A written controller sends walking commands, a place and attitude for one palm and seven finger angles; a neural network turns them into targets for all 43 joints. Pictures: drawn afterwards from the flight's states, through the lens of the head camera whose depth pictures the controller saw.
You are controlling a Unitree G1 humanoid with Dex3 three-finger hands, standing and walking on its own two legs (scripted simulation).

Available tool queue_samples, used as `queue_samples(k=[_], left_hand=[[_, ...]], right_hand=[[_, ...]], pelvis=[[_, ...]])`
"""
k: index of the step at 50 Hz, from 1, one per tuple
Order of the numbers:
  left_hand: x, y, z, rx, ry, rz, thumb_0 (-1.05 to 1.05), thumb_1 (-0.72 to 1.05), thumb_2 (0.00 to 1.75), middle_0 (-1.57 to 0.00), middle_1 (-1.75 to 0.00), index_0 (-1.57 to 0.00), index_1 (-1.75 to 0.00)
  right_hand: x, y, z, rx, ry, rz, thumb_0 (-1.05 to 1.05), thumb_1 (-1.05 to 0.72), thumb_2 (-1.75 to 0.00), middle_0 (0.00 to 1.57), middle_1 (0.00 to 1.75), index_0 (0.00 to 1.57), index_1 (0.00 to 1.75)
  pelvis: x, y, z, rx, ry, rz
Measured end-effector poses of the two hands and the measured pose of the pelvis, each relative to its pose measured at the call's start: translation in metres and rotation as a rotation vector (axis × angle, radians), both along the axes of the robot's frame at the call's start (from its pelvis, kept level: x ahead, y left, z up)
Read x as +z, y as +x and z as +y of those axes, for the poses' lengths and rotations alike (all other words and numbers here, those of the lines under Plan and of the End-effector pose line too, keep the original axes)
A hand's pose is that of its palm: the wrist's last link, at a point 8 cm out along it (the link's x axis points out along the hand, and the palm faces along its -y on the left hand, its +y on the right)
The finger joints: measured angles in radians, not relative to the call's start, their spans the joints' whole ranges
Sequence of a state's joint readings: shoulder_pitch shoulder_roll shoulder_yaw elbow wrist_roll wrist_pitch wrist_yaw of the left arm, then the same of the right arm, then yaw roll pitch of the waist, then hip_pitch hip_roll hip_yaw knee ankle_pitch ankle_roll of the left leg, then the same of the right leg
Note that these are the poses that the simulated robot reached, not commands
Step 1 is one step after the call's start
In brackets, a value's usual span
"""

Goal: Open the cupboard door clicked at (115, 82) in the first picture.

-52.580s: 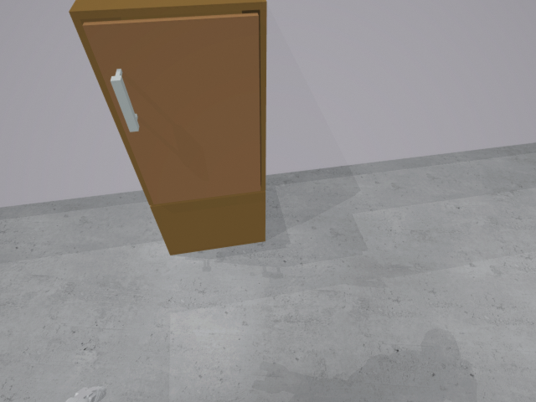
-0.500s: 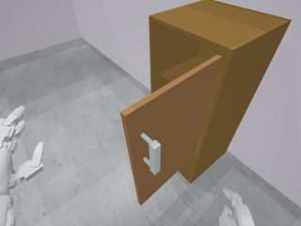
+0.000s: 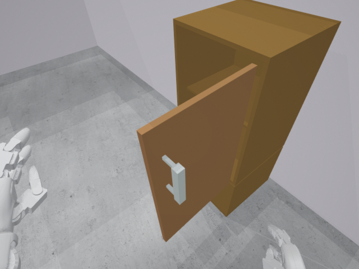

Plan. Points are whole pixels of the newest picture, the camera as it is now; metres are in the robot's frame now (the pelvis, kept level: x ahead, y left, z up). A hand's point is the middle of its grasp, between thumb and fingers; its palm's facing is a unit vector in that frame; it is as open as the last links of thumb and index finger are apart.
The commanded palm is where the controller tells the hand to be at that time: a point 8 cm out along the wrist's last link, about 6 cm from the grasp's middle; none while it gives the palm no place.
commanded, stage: step back with the hand held close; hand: left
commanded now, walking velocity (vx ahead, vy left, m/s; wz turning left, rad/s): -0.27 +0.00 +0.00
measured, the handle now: (173, 179) +0.32 +0.07 +0.02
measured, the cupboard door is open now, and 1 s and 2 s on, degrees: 94 94 94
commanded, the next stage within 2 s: stop stepping back and stand still in 1.32 s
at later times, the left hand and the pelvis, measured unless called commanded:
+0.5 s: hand (23, 212) +0.15 +0.28 +0.15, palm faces +0.37 -0.77 -0.52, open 7.4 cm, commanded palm +0.09 +0.32 +0.17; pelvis -0.06 +0.02 -0.01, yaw -2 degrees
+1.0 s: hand (0, 246) +0.10 +0.28 +0.15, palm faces +0.42 -0.76 -0.49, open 7.4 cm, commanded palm +0.03 +0.32 +0.17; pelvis -0.11 +0.02 -0.03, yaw +1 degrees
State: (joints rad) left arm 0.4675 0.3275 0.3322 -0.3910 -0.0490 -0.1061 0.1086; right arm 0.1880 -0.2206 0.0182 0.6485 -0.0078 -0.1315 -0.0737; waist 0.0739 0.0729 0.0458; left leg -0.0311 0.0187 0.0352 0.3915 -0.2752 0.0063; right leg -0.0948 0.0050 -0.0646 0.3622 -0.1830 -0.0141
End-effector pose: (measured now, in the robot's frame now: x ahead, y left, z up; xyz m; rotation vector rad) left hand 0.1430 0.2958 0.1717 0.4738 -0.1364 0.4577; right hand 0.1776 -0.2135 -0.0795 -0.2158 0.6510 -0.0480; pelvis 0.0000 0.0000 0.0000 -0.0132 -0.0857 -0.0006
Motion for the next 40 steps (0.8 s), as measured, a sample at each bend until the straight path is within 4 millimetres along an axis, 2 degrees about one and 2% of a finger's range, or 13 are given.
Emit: queue_samples(k=[5, 10, 14, 20, 31, 40], left_hand=[[0.009, 0.005, 0.006, -0.009, 0.066, -0.022, 0.01, 0.89, 0.90, -0.21, -0.30, -0.21, -0.30], [0.003, 0.010, 0.002, -0.069, 0.086, 0.037, 0.01, 0.89, 0.90, -0.21, -0.30, -0.21, -0.30], [-0.002, 0.006, 0.001, -0.116, 0.101, 0.074, 0.01, 0.89, 0.90, -0.21, -0.30, -0.21, -0.30], [-0.001, -0.011, 0.010, -0.127, 0.130, 0.053, 0.01, 0.89, 0.90, -0.21, -0.30, -0.21, -0.30], [-0.005, -0.052, 0.021, -0.073, 0.148, -0.062, 0.01, 0.89, 0.90, -0.21, -0.30, -0.21, -0.30], [-0.002, -0.066, 0.022, -0.097, 0.165, -0.129, 0.01, 0.89, 0.90, -0.21, -0.30, -0.21, -0.30]], right_hand=[[0.001, -0.004, -0.005, -0.021, -0.002, 0.015, 0.02, -0.90, -0.90, 0.20, 0.30, 0.20, 0.30], [0.001, -0.016, -0.016, -0.082, -0.024, 0.037, 0.02, -0.90, -0.90, 0.20, 0.30, 0.20, 0.30], [0.001, -0.031, -0.024, -0.136, -0.044, 0.060, 0.02, -0.90, -0.90, 0.20, 0.30, 0.20, 0.30], [0.002, -0.057, -0.023, -0.171, -0.068, 0.076, 0.02, -0.90, -0.90, 0.20, 0.30, 0.20, 0.30], [-0.008, -0.096, -0.004, -0.117, -0.066, 0.056, 0.02, -0.90, -0.90, 0.20, 0.30, 0.20, 0.30], [-0.015, -0.123, 0.001, -0.106, -0.079, 0.074, 0.02, -0.90, -0.90, 0.20, 0.30, 0.20, 0.30]], pelvis=[[0.000, -0.006, -0.001, -0.005, -0.006, 0.045], [-0.001, -0.013, 0.005, -0.019, 0.001, 0.081], [-0.003, -0.022, 0.010, -0.026, 0.006, 0.093], [-0.007, -0.040, 0.017, -0.031, 0.013, 0.092], [-0.021, -0.073, 0.022, -0.019, 0.015, 0.075], [-0.026, -0.092, 0.024, 0.001, 0.002, 0.077]])
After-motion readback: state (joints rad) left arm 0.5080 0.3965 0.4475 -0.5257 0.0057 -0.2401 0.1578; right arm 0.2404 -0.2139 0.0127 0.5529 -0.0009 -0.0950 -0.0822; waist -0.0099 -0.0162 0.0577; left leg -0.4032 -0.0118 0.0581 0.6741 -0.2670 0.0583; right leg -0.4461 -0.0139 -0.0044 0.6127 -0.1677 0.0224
